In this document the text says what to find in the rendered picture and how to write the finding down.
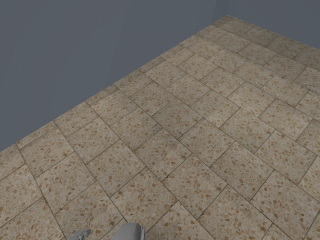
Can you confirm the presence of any left robot hand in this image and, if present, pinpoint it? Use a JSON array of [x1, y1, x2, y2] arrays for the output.
[[67, 228, 91, 240]]

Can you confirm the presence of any left robot thigh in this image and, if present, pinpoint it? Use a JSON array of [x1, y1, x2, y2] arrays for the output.
[[110, 222, 146, 240]]

